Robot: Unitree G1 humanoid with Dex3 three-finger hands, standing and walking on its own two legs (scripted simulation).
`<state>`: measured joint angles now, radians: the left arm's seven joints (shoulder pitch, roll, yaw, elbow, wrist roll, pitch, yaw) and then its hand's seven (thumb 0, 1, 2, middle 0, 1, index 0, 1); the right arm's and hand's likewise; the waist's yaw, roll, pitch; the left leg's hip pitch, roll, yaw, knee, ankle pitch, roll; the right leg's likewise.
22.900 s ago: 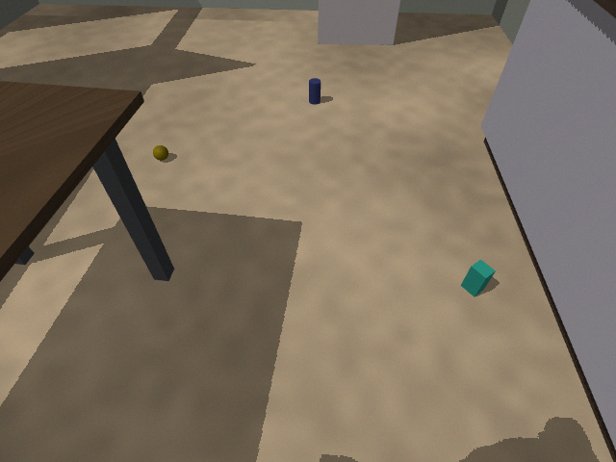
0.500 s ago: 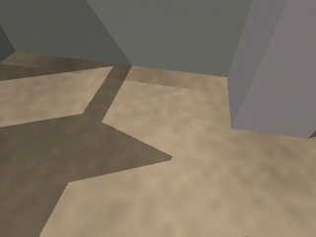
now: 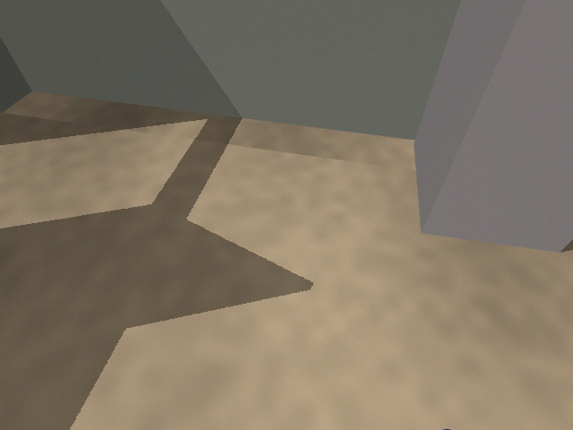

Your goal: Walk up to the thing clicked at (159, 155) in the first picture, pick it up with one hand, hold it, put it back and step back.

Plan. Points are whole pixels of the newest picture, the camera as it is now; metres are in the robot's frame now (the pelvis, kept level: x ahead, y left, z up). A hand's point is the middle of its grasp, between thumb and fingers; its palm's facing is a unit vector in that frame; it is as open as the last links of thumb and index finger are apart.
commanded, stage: stand
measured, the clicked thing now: out of the picture -0.23 +0.46 -0.74
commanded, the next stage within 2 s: walk up in 0.94 s
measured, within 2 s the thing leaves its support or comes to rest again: neither
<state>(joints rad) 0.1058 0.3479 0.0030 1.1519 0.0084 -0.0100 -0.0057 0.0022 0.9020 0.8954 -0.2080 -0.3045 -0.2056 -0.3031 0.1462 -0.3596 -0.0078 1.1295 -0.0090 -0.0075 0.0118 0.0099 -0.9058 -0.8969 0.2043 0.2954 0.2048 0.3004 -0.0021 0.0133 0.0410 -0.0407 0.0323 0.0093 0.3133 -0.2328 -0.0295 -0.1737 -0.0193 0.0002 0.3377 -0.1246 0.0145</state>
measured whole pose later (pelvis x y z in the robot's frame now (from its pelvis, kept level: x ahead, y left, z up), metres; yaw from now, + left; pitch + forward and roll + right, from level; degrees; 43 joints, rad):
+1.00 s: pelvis +0.01 +0.00 +0.00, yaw +0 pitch -2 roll +0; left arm 0.14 0.35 0.03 1.11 0.03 -0.02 -0.04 0.00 0.90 0.90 -0.21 -0.30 -0.21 -0.30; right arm 0.17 -0.37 -0.04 1.09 -0.02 -0.02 0.04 0.01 -0.91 -0.90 0.21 0.30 0.21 0.30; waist 0.01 0.02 0.02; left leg -0.07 0.04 0.01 0.41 -0.39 0.01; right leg -0.20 -0.02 0.00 0.43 -0.29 -0.01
